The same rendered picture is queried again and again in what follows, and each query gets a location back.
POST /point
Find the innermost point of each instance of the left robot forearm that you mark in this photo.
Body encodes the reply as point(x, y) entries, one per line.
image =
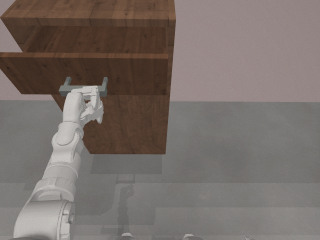
point(61, 173)

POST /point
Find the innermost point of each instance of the robot left shin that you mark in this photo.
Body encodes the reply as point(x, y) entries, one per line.
point(126, 234)

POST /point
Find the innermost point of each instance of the drawer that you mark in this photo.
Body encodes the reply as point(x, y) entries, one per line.
point(134, 59)

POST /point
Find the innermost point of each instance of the left robot hand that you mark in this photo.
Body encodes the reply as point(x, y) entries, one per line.
point(76, 110)

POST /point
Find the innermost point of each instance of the handle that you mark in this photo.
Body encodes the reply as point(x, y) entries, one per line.
point(67, 88)

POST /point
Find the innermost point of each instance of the cabinet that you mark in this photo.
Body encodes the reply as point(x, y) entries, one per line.
point(131, 124)

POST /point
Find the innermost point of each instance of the left robot upper arm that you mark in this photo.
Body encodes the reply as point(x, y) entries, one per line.
point(47, 220)

